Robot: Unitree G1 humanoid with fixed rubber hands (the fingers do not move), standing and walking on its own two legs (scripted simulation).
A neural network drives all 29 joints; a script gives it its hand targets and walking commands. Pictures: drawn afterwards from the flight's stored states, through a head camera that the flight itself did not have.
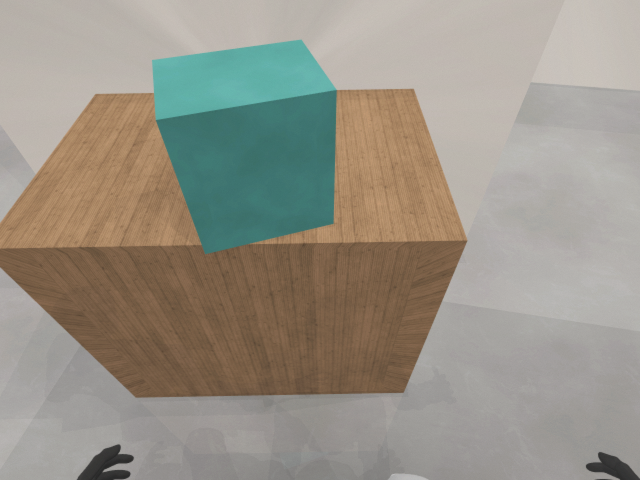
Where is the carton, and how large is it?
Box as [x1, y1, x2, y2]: [152, 40, 336, 253]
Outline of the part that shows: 301,40 152,60 156,121 205,253 333,223 336,90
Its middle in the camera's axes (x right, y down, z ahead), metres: -0.11 -0.15 +0.62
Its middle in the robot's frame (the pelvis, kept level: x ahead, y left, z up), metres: +0.59 +0.12 +0.10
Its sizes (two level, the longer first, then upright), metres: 0.226 0.169 0.250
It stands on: a pedestal, 0.71 m high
